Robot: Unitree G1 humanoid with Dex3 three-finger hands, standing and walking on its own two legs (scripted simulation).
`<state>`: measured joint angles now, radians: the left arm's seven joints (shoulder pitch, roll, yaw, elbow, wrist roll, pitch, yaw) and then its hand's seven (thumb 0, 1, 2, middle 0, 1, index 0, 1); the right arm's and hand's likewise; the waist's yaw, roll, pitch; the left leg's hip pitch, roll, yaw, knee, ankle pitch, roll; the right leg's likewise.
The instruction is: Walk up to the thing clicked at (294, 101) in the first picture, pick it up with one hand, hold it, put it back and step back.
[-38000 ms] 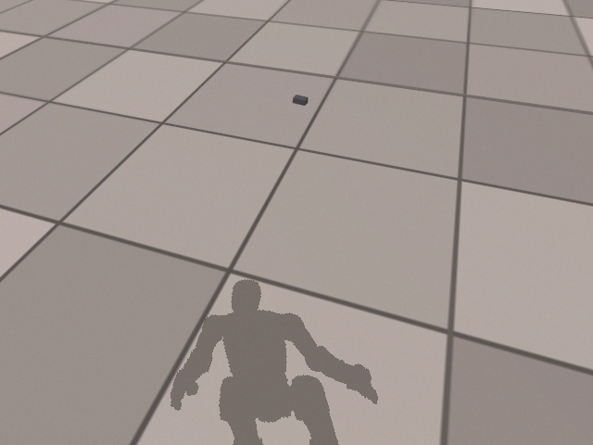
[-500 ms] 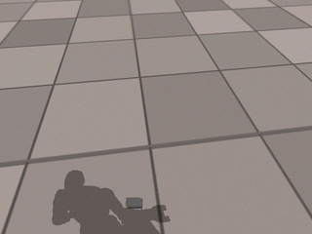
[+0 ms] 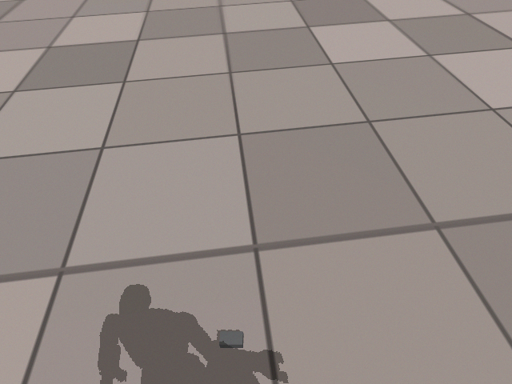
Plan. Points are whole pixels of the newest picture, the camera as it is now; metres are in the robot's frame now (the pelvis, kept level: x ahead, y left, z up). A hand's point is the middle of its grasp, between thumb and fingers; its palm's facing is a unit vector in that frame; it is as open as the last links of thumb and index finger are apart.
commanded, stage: stand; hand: left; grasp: from above
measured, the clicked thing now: (231, 339) +0.47 +0.14 -0.76
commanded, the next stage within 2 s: step back in 1.68 s
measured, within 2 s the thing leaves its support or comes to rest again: neither
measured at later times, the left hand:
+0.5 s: hand out of the picture +0.07 +0.24 -0.16, palm faces +0.02 -0.94 -0.33, open 7.4 cm
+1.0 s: hand out of the picture +0.09 +0.24 -0.16, palm faces +0.02 -0.94 -0.33, open 7.4 cm
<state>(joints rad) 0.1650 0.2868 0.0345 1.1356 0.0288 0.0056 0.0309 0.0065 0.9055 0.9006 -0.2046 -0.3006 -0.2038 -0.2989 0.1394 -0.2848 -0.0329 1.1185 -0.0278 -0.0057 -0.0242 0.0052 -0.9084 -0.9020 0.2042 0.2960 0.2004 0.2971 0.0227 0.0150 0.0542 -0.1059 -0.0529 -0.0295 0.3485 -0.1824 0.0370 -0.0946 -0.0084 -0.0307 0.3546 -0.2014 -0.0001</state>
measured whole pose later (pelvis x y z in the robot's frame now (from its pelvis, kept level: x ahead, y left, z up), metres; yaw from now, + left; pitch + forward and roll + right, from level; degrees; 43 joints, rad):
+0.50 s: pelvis +0.01 +0.00 +0.00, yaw +0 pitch -3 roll +0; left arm 0.10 0.30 0.03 1.17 0.02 0.00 0.02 0.01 0.91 0.90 -0.21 -0.30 -0.20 -0.30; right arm 0.11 -0.31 -0.01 1.15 -0.02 -0.01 -0.02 0.00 -0.91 -0.90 0.20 0.30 0.20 0.30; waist 0.01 0.01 0.05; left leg -0.09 -0.04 -0.03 0.31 -0.18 0.03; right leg -0.07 0.00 -0.03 0.31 -0.19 -0.01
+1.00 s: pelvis +0.02 -0.01 +0.00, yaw +0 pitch -2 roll +0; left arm 0.09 0.31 0.03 1.17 0.01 0.00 0.01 0.01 0.91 0.90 -0.21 -0.30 -0.20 -0.30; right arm 0.10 -0.32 -0.01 1.15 -0.02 -0.02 -0.02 0.00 -0.91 -0.90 0.20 0.30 0.20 0.30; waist 0.01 0.01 0.05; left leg -0.08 -0.04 -0.03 0.30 -0.18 0.03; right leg -0.06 0.01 -0.03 0.30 -0.19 -0.01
